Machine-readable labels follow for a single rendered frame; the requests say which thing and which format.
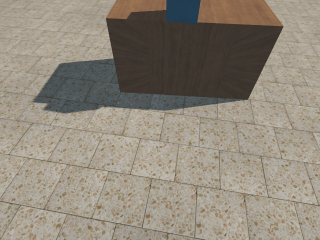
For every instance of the carton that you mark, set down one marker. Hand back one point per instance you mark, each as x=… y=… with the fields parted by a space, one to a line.
x=182 y=11

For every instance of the pedestal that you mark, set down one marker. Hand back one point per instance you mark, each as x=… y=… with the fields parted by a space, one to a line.
x=222 y=56

